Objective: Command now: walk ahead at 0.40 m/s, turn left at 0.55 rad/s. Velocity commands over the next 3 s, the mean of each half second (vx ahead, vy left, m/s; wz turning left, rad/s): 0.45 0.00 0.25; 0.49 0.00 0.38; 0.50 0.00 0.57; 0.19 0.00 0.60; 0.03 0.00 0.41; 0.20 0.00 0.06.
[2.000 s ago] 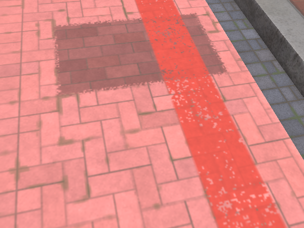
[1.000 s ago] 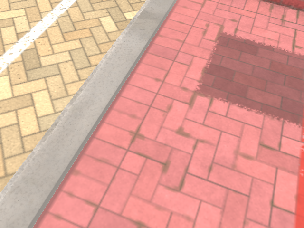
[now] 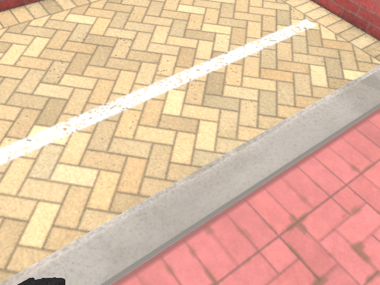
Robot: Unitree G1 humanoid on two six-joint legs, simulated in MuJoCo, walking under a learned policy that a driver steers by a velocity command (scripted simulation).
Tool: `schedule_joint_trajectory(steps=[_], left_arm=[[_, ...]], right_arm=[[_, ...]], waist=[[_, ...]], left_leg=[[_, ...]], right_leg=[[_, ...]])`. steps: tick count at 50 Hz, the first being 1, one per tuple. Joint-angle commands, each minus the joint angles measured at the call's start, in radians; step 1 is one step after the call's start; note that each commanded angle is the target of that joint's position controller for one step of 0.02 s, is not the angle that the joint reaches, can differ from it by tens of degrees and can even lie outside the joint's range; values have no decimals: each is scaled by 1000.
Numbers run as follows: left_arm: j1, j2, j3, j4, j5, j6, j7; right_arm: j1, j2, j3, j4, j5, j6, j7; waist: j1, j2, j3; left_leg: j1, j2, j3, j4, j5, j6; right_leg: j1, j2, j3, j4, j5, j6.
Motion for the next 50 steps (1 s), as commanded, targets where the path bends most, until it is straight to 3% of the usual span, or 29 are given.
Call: schedule_joint_trajectory(steps=[1,4,5,6,7,8,9,10,11,12,14,15,18,21,26,28,29,30,31,32,33,34,35,36,38,41,44,48,50], left_arm=[[-97,91,17,-95,-10,-36,-7],[21,102,27,-61,-1,-50,-5],[109,121,36,-46,7,-52,2],[236,180,45,-32,26,-54,10],[309,262,69,9,33,-45,-4],[268,169,45,3,8,-43,-9],[244,114,29,0,2,-39,-4],[221,95,21,-5,10,-35,0],[218,-114,-61,-28,82,-65,13],[213,-123,-66,-39,80,-70,26],[209,-55,-47,-51,64,-72,26],[228,-26,-41,-45,67,-71,19],[275,24,-30,-27,82,-62,-3],[305,36,-33,2,80,-54,-31],[391,62,-29,73,81,-38,-34],[375,97,-25,82,92,-36,-28],[375,96,-28,80,110,-41,-31],[467,6,-58,65,133,-48,-24],[553,-67,-97,53,160,-62,-48],[275,-2,-69,13,88,-56,-63],[182,-15,-68,-17,66,-62,-46],[159,16,-66,-6,94,-63,-20],[174,0,-74,-8,126,-58,-3],[175,-23,-88,-6,134,-44,4],[173,-31,-96,-5,119,-16,7],[95,-41,-118,-18,93,-8,1],[-19,-45,-134,-48,80,3,-12],[-113,5,-116,-82,89,-15,-1],[-60,47,-95,-72,69,-32,14]], right_arm=[[-22,-187,-55,-53,4,-12,0],[-24,-129,-37,-38,-1,-9,4],[-25,-89,-23,-37,-7,-11,4],[-20,-20,0,-56,-17,-14,3],[30,-36,-3,-91,17,-26,-8],[22,-128,-25,-61,29,-29,-11],[-38,-147,-30,-53,22,-32,-7],[-65,-127,-25,-49,8,-35,-4],[-98,31,32,-15,-164,-69,43],[-115,44,33,-12,-174,-71,62],[-150,-2,17,-5,-123,-69,79],[-177,-23,12,-8,-111,-68,80],[-253,3,33,-14,-107,-61,79],[-313,36,60,-23,-98,-47,93],[-407,-20,47,-60,-85,-53,81],[-362,-62,28,-57,-64,-61,72],[-255,-110,8,-32,-47,-71,64],[-45,-162,-5,16,-50,-73,55],[188,-178,-11,58,-52,-63,41],[360,-131,-8,142,-84,-72,39],[252,-160,-19,155,-72,-95,45],[118,-83,4,140,-69,-98,49],[38,-9,35,129,-62,-97,53],[-42,18,44,114,-60,-97,56],[-140,14,43,85,-64,-106,59],[-143,-62,20,82,-94,-114,78],[-33,-103,3,117,-91,-107,107],[54,-109,4,133,-91,-88,113],[26,-114,2,127,-93,-84,107]], waist=[[5,173,18],[66,177,-12],[110,157,-59],[150,-19,-160],[117,-292,-182],[115,-172,-69],[119,-119,14],[109,-75,28],[109,-165,-3],[100,-130,7],[91,-84,-8],[94,-71,-20],[109,-24,-22],[114,-25,-10],[119,-53,7],[62,-58,-36],[17,-41,-114],[3,76,-342],[-65,200,-560],[-192,129,-337],[-128,119,-109],[-73,77,-64],[0,82,-89],[52,68,-75],[99,77,-73],[68,39,-39],[19,60,-22],[-4,82,-33],[51,65,-49]], left_leg=[[-64,228,-267,-116,-102,160],[-91,192,-257,-20,-34,123],[-140,148,-212,96,9,88],[-279,55,-93,399,-86,31],[-537,-42,-9,675,-328,-19],[-647,16,-38,793,-288,-28],[-673,48,-26,816,-200,-23],[-662,70,3,807,-135,-22],[-715,59,36,897,-26,7],[-698,75,48,861,1,14],[-672,88,78,774,37,-2],[-670,98,89,729,56,-19],[-671,134,141,526,144,-65],[-534,126,192,350,237,-42],[-524,77,213,201,257,31],[-295,8,276,153,317,75],[-60,-17,266,193,335,110],[397,110,89,295,491,246],[782,387,-408,142,369,465],[672,361,-501,0,188,360],[436,350,-411,-37,14,275],[218,310,-344,-73,6,259],[90,283,-281,-99,92,258],[-22,268,-240,-136,139,256],[-141,231,-198,-196,74,258],[-297,171,-94,-204,185,245],[-325,161,-84,-154,283,236],[-165,187,-158,-49,327,209],[-175,167,-161,48,418,154]], right_leg=[[54,17,-14,-54,1,-13],[251,15,-50,-140,17,-58],[388,-31,-8,-156,-10,-93],[593,-207,223,-221,-142,-169],[701,-361,656,-353,-428,-306],[641,-374,668,-383,-558,-314],[578,-329,532,-371,-482,-285],[538,-284,431,-377,-374,-267],[493,-221,332,-400,-392,-282],[443,-207,292,-426,-335,-278],[400,-187,218,-459,-217,-288],[399,-191,191,-469,-160,-298],[414,-213,120,-486,77,-333],[335,-187,28,-468,235,-313],[531,-252,22,-397,365,-280],[496,-222,-70,-289,662,-226],[404,-162,-147,-120,776,-169],[158,-79,-176,186,527,-92],[-150,92,-121,494,-227,-28],[-365,107,-2,754,-388,-58],[-478,21,43,798,-303,-95],[-400,-36,52,732,-229,-110],[-292,-66,56,663,-186,-118],[-223,-91,39,605,-170,-110],[-164,-92,13,498,-251,-72],[-66,-78,-57,251,-76,-27],[35,-42,-82,84,138,-34],[57,3,-94,-9,125,-56],[213,6,-105,-61,131,-106]])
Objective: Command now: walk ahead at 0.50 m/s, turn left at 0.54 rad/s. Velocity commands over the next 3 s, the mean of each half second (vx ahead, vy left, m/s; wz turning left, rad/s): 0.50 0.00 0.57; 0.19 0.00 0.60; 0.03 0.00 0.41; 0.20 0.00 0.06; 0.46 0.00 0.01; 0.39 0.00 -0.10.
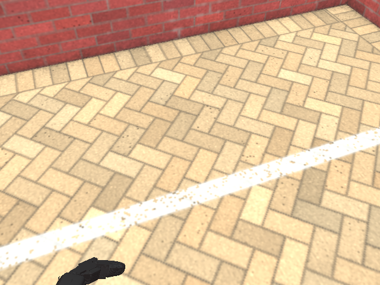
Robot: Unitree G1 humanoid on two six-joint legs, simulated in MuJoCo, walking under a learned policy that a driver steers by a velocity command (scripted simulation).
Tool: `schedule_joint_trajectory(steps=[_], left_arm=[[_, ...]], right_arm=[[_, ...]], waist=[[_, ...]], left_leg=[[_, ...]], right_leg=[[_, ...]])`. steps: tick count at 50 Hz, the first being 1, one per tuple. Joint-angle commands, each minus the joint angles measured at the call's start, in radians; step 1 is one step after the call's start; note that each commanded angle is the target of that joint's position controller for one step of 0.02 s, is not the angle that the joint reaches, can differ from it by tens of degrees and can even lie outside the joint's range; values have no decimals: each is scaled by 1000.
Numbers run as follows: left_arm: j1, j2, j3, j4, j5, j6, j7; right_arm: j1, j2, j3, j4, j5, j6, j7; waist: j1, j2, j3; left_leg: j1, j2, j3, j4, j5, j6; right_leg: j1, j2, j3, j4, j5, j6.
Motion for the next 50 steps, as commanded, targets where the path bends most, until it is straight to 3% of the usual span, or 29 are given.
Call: schedule_joint_trajectory(steps=[1,2,3,4,5,7,9,11,13,14,18,20,24,26,27,28,30,32,33,34,35,36,37,38,40,41,43,46,50], left_arm=[[174,199,81,-12,-29,-39,28],[405,264,102,27,-21,-49,37],[532,224,87,45,-23,-37,19],[476,196,98,46,-8,-39,19],[361,144,83,35,-21,-36,21],[285,20,51,25,-32,-30,35],[249,15,62,29,-21,-35,53],[287,73,88,57,2,-41,53],[343,82,97,92,40,-44,51],[357,69,95,105,43,-46,47],[473,16,65,178,32,-62,49],[465,33,53,177,34,-57,41],[549,57,43,254,40,-54,23],[561,74,51,282,5,-50,48],[463,209,118,266,-138,7,74],[500,201,117,259,-134,31,92],[536,153,115,248,-101,56,103],[463,132,121,234,-106,51,81],[510,49,114,190,-70,30,67],[538,85,97,111,-94,-9,46],[411,120,105,52,-105,-19,50],[361,119,92,2,-111,-22,55],[328,104,92,3,-108,-6,73],[368,147,116,24,-102,21,91],[361,145,136,27,-73,57,109],[325,131,135,11,-58,58,113],[224,93,128,-14,-54,54,109],[163,84,127,-39,-71,58,87],[97,114,149,-72,-64,77,73]], right_arm=[[-85,-163,-36,-80,-7,-18,-5],[2,-42,-2,-104,-13,-32,-10],[125,16,20,-101,-15,-54,-7],[-21,-88,-10,-92,0,-48,-4],[-74,-96,-12,-83,3,-33,-28],[-117,-53,5,-72,-21,-11,-43],[-162,-28,14,-73,-20,1,-21],[-200,-18,14,-76,-4,10,-1],[-183,-4,23,-71,-21,21,22],[-188,-10,19,-74,-20,23,29],[-300,-29,9,-111,-17,25,2],[-333,-15,13,-104,-11,29,0],[-420,-21,14,-152,-11,52,3],[-481,-18,18,-164,-23,48,7],[-603,-54,-17,-202,166,56,0],[-575,-55,-13,-193,167,58,5],[-380,-54,-36,-123,118,74,13],[-35,-133,-94,3,80,96,-35],[36,-273,-111,31,57,84,-59],[42,-314,-111,1,45,69,-66],[-9,-281,-112,-35,62,80,-79],[-78,-242,-98,-68,70,94,-93],[-180,-216,-88,-92,78,107,-104],[-283,-194,-76,-130,76,99,-103],[-311,-203,-80,-118,77,80,-104],[-314,-211,-88,-114,75,79,-109],[-301,-202,-92,-122,72,89,-130],[-311,-200,-100,-145,84,122,-153],[-315,-180,-103,-172,87,142,-155]], waist=[[191,19,-40],[222,-184,-273],[220,-296,-474],[254,-96,-144],[208,-41,-41],[156,-48,-37],[141,-18,-22],[155,-13,17],[151,-19,36],[146,-9,49],[191,-22,80],[194,-40,99],[211,-10,211],[238,24,243],[240,32,373],[245,66,288],[204,16,133],[10,94,-57],[26,286,-116],[29,302,-398],[-6,204,-458],[32,102,-453],[83,2,-381],[154,-68,-273],[193,-17,-85],[194,16,-54],[164,63,-92],[158,112,-147],[148,173,-72]], left_leg=[[-311,155,-154,155,566,73],[-466,-2,-27,480,240,-20],[-698,-44,-4,803,-248,-48],[-870,47,-3,978,-154,-44],[-837,120,25,1002,-25,-40],[-698,209,24,872,106,-44],[-649,227,48,804,106,-57],[-634,233,91,723,165,-79],[-638,243,89,710,335,-60],[-663,243,83,691,389,-47],[-825,259,37,456,637,-29],[-640,237,115,305,790,-16],[-617,254,114,203,723,5],[-636,254,147,88,630,-9],[-639,192,126,60,664,-26],[-577,173,161,21,728,-33],[-327,131,203,-23,799,-26],[253,125,216,-114,999,46],[638,292,48,234,1655,134],[830,464,-212,342,1865,348],[777,475,-251,233,1630,388],[694,483,-303,150,1135,385],[469,492,-396,43,820,367],[164,513,-419,-32,747,360],[-190,421,-284,-66,793,311],[-248,342,-208,-55,792,274],[-262,258,-139,-15,885,229],[-248,238,-149,4,754,200],[-291,213,-260,-4,363,148]], right_leg=[[532,-15,-6,9,97,-108],[903,-240,253,4,367,-330],[1158,-452,645,-112,189,-504],[889,-420,620,-195,-69,-386],[664,-385,470,-233,-212,-307],[506,-298,290,-314,-124,-251],[458,-254,165,-363,-48,-241],[408,-221,34,-394,4,-244],[399,-227,-25,-381,99,-254],[399,-239,-45,-375,127,-258],[609,-250,-77,-324,20,-222],[477,-181,-174,-296,-82,-188],[521,-257,-157,-234,-145,-170],[621,-242,-180,-170,-112,-148],[482,-245,-228,-47,-24,-80],[531,-247,-259,57,78,-61],[512,-227,-283,330,91,-33],[209,-101,-310,875,-169,60],[-262,-9,-222,1353,-954,112],[-373,-3,-1,1486,-892,140],[-401,-44,58,1408,-817,143],[-449,-83,101,1311,-679,110],[-404,-91,81,1276,-587,119],[-268,-100,97,1113,-420,118],[-110,-91,98,895,-378,134],[-66,-79,82,709,-356,132],[22,-25,61,485,-258,138],[105,16,70,320,-146,146],[177,51,79,172,-201,114]])
Over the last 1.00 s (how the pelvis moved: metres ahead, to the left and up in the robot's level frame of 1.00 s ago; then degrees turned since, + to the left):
0.56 0.06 -0.02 19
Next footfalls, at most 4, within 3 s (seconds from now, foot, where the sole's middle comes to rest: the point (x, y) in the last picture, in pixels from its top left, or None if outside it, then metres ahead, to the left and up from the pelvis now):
0.02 right None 0.17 -0.12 -0.77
0.64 left None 0.45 0.22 -0.91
1.06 right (161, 275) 0.62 0.06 -0.91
1.42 left None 0.42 0.21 -0.91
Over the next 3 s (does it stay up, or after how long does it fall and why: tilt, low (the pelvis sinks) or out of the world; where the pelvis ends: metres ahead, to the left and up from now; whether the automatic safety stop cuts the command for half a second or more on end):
stays up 0.98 0.50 -0.15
